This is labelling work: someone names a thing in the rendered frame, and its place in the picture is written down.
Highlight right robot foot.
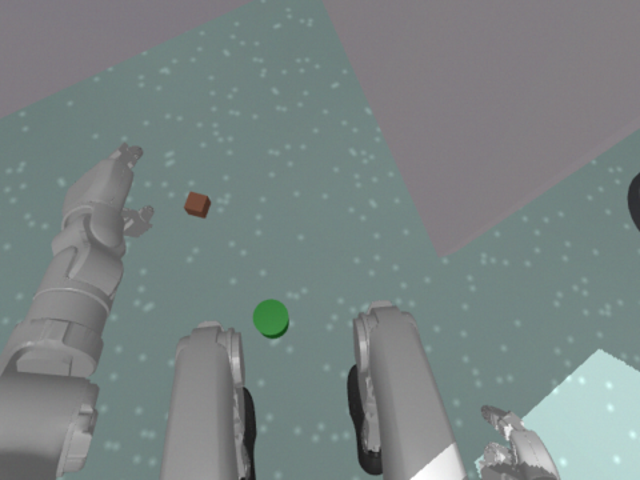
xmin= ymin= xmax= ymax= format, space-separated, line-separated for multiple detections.
xmin=347 ymin=364 xmax=383 ymax=475

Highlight left robot hand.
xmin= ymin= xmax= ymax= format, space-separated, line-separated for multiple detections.
xmin=62 ymin=142 xmax=154 ymax=238

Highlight left robot arm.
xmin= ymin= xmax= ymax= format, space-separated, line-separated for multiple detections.
xmin=0 ymin=202 xmax=126 ymax=480

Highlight left robot foot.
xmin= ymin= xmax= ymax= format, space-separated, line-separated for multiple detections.
xmin=240 ymin=387 xmax=257 ymax=480

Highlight right robot hand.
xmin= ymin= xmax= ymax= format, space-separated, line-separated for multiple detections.
xmin=479 ymin=405 xmax=561 ymax=480

